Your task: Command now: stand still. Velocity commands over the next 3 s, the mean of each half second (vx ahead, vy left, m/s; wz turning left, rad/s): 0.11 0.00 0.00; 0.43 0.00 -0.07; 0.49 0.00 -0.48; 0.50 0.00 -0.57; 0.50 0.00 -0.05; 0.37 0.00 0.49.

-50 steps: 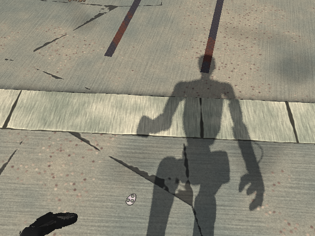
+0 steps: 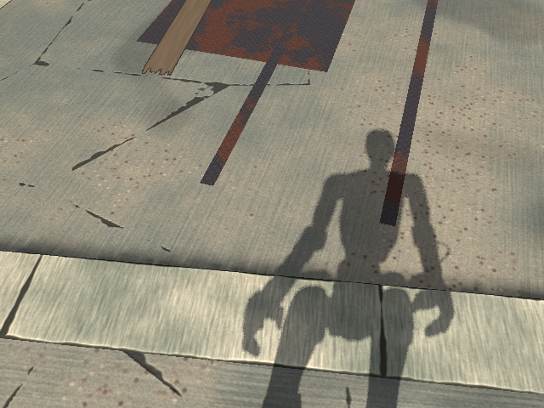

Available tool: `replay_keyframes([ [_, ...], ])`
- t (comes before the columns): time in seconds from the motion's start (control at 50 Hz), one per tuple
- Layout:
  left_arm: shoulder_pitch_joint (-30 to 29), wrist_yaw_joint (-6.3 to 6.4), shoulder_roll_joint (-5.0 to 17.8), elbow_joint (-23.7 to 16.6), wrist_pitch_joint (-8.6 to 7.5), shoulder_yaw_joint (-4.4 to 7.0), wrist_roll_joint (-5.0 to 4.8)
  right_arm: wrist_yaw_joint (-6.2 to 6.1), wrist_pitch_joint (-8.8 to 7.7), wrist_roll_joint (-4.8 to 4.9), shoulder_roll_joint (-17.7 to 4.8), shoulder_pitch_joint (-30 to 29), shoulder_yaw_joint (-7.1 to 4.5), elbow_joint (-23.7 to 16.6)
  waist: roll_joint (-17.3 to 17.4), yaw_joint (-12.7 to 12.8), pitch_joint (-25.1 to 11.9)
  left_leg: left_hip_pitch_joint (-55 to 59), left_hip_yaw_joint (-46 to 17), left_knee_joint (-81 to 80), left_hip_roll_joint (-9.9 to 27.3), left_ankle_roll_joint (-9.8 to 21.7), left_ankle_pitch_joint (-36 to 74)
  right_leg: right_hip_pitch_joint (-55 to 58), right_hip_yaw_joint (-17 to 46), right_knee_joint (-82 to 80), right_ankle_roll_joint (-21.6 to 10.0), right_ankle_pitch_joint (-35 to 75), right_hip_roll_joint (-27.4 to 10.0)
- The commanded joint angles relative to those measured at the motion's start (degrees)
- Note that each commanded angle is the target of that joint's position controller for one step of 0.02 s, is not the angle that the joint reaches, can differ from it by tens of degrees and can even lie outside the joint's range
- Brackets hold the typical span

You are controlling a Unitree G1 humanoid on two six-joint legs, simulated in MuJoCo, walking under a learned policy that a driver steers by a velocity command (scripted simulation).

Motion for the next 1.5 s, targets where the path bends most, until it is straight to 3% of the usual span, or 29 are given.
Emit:
replay_keyframes([
  [0.02,2.4,0.15,7.0,-1.0,-0.20,1.26,-0.11,-0.32,-0.16,0.17,-5.7,-1.2,-1.08,-1.3,-0.2,0.3,-3.4,7.5,-2.0,-1.4,1.9,2.2,15.9,-3.1,1.8,-5.3,-1.5,16.8,-2.1],
  [0.24,2.2,0.03,6.1,1.2,0.20,0.94,-0.02,-1.05,0.93,0.28,-6.3,-1.7,-1.29,2.4,-0.4,-0.1,-2.1,8.7,-2.1,-2.0,2.1,1.7,15.2,-2.3,1.0,-6.6,-1.5,17.3,-1.5],
  [0.28,3.9,0.18,6.4,2.4,0.46,1.19,-0.41,-1.02,1.13,0.51,-5.6,-0.7,-1.25,3.6,-1.7,0.0,-2.1,7.5,0.6,-0.3,-0.3,1.7,-0.1,-2.5,1.2,-8.3,-2.8,1.9,-1.1],
  [0.34,5.3,0.56,10.5,1.8,0.10,2.62,-1.25,-0.56,-0.08,0.78,-5.5,-4.4,-1.43,2.0,-8.1,1.8,5.8,-6.0,4.0,9.2,-2.7,1.8,-15.4,-3.9,14.1,-16.6,-9.3,-25.5,-9.6],
  [0.4,5.8,0.57,10.9,2.0,-1.98,3.30,-1.47,0.81,-2.95,1.72,-4.4,-6.3,-1.31,0.3,-10.0,1.5,10.8,-14.5,0.6,16.1,2.1,4.0,-14.1,-1.5,23.6,-19.7,-13.7,-20.7,-18.2],
  [0.48,-0.7,-0.41,9.7,-0.7,-2.56,3.16,-1.98,1.60,-4.27,1.76,-6.1,9.4,-3.01,6.4,-4.9,-6.1,4.3,13.5,2.5,-0.7,-1.0,4.8,-3.2,-11.7,8.0,-6.4,-7.4,0.1,-8.2],
  [0.5,-2.5,-0.52,6.6,-2.3,-2.97,2.25,-1.66,1.37,-4.48,1.48,-10.7,16.9,-4.44,7.8,7.4,-8.6,1.3,21.6,-14.5,-9.0,8.8,9.0,-9.7,-19.9,-1.1,12.7,-3.1,5.4,-1.0],
  [0.52,-2.9,-0.18,4.4,-4.5,-3.95,1.76,-1.47,2.11,-5.02,1.38,-14.5,23.1,-4.84,8.7,18.8,-9.6,-3.0,28.7,-38.7,-18.3,20.3,16.8,-12.6,-30.1,-0.6,30.1,-1.1,-11.5,4.7],
  [0.54,-3.1,-0.42,6.3,-4.6,-4.67,2.40,-2.84,2.18,-5.99,0.69,-10.1,18.6,-3.15,7.8,11.1,-6.6,-0.6,26.8,-39.6,-17.8,22.1,17.4,-13.3,-35.0,5.8,39.8,-2.3,-12.9,1.6],
  [0.62,-3.2,-1.54,7.3,-3.6,-5.48,3.60,-2.27,2.58,-6.51,0.41,-4.1,11.2,-0.75,4.6,4.2,-2.2,3.1,19.4,-16.6,-18.7,14.0,10.5,2.9,-33.8,3.8,35.2,-4.9,5.0,-5.8],
  [0.64,0.0,-3.09,-1.4,-1.3,-4.63,1.39,7.38,1.58,-7.30,-7.54,2.2,18.2,0.94,5.1,4.2,-2.8,0.6,19.3,-15.0,-20.3,12.3,13.0,-0.6,-31.8,6.6,36.6,-7.5,9.0,-3.6],
  [0.66,-0.4,-4.16,-1.4,-1.3,-4.27,1.52,7.21,1.56,-7.60,-7.75,1.4,20.2,0.93,6.1,4.2,-2.2,4.8,18.6,-13.0,-21.4,12.1,13.4,0.7,-35.4,6.3,34.3,-8.1,11.6,-3.7],
  [0.72,-8.5,-5.41,1.3,-3.7,-3.49,1.37,4.54,3.28,-7.84,-5.40,0.1,19.9,1.91,4.7,3.0,-2.0,3.6,16.2,-7.9,-23.7,12.2,15.0,9.5,-36.2,2.5,24.1,-6.7,18.0,-4.7],
  [0.82,-17.2,-5.43,0.4,-7.0,-1.75,0.00,3.75,5.01,-6.69,-4.68,-1.7,26.2,2.40,5.8,4.4,-3.4,4.0,14.5,-3.3,-24.1,12.7,15.4,24.5,-31.1,-2.3,10.9,-4.1,20.9,-3.1],
  [0.94,-20.1,-5.22,2.5,-9.8,-1.78,1.26,2.07,3.38,-6.14,-5.31,-4.5,25.9,0.77,4.8,6.5,-0.6,3.8,22.8,3.3,-19.8,15.8,11.0,34.6,-24.2,-3.7,6.6,-7.7,15.4,0.9],
  [1.0,-3.4,-4.08,6.6,-5.4,-3.12,3.62,0.30,3.72,-5.97,-7.29,-5.6,29.6,-0.07,4.7,5.2,4.7,-6.2,12.6,9.3,5.0,10.8,5.5,50.4,6.3,-4.7,9.5,-11.4,18.8,6.1],
  [1.02,9.6,-3.82,7.0,-3.2,-3.61,3.12,0.02,4.60,-6.54,-8.48,-0.4,37.0,1.84,3.2,-4.5,5.2,-20.8,-10.6,6.5,23.7,4.4,1.5,29.2,36.4,16.2,7.6,-21.4,13.6,-4.1],
  [1.04,25.6,-3.55,8.3,2.3,-2.94,3.37,1.40,6.26,-6.58,-6.62,-1.2,30.5,1.51,2.0,-6.3,11.3,-24.1,-20.5,2.0,44.6,-5.0,-0.8,-17.7,43.2,39.2,-6.4,-27.4,8.5,-14.1],
  [1.06,26.2,-3.08,10.1,3.7,-4.98,4.46,3.50,6.45,-6.76,-3.74,-0.3,17.2,1.02,-3.0,-4.0,12.8,-12.0,-32.5,-7.2,54.6,-2.8,2.4,-16.7,36.2,39.4,-10.6,-22.5,0.9,-13.3],
  [1.08,16.9,-2.97,10.2,2.1,-6.24,4.82,2.90,4.98,-7.36,-3.19,-2.7,9.5,0.50,-4.9,-2.1,10.9,-2.0,-34.4,-9.3,54.4,1.5,3.9,-11.7,21.4,34.5,-12.1,-19.4,0.4,-11.9],
  [1.12,6.2,-3.22,1.4,0.5,-6.89,2.10,2.43,2.38,-7.14,-5.17,-0.6,10.2,1.29,-6.5,0.1,3.4,-1.9,-22.9,-9.5,48.7,5.1,5.9,-6.9,2.6,26.8,-14.7,-20.5,8.6,-10.3],
  [1.16,0.5,-3.67,-2.2,-1.9,-6.87,0.54,2.10,1.67,-5.32,-5.57,2.3,12.3,2.00,-7.4,-0.2,-2.1,-0.5,-16.3,-8.1,43.6,6.3,4.9,-10.4,-10.3,23.6,-18.8,-20.2,9.4,-8.6],
  [1.22,-0.4,-4.45,0.9,-4.1,-7.97,0.85,3.08,1.54,-4.40,-4.80,-0.5,9.8,1.93,-9.0,-0.5,-2.2,0.0,-15.3,-4.2,30.6,6.8,2.2,-1.5,-17.9,17.0,-19.6,-18.4,10.1,-4.6],
  [1.28,6.1,-6.11,4.8,-2.7,-7.82,2.00,2.92,2.23,-3.58,-3.61,1.2,-1.1,3.17,-13.0,-2.2,0.8,-0.2,-5.9,1.1,15.1,4.0,0.0,10.4,-23.2,12.9,-18.3,-16.7,19.0,-0.9],
  [1.38,15.4,-7.08,5.8,-1.7,-6.30,3.19,3.35,1.53,-4.58,-3.91,-3.2,-9.8,2.05,-14.9,-3.4,3.4,-1.0,-10.2,-0.3,2.9,1.8,0.7,10.2,-3.9,21.2,-10.4,-16.1,26.3,-6.5],
  [1.44,11.2,-6.97,5.5,-3.9,-6.29,3.34,3.92,0.12,-6.86,-1.31,-8.8,3.4,-0.34,-11.4,-1.2,-4.2,-8.3,13.9,-1.6,2.2,4.0,9.2,15.1,-8.1,20.1,3.3,-9.4,33.9,-1.8],
  [1.46,13.8,-6.77,-0.2,-6.8,-7.01,1.94,4.05,-0.38,-7.46,-1.78,-12.8,14.9,-1.03,-9.7,11.2,-5.8,-22.1,36.3,-17.2,1.1,16.8,21.6,27.3,-18.5,12.9,21.5,-4.1,14.0,8.1],
  [1.48,17.1,-6.61,-2.8,-6.9,-7.59,1.13,4.01,0.24,-7.01,-2.33,-10.6,22.8,-0.24,-7.5,17.9,-7.2,-29.7,50.3,-40.3,-7.3,28.0,29.6,14.1,-35.1,10.9,38.9,-2.0,-17.6,11.5],
  [1.5,9.6,-6.11,2.9,-6.5,-7.21,2.83,3.20,0.18,-7.36,-3.59,-8.6,19.1,-1.00,-7.1,6.2,-7.7,-9.9,34.1,-36.3,-12.0,26.0,21.8,-0.1,-43.8,10.4,46.6,-3.4,-11.6,5.1],
])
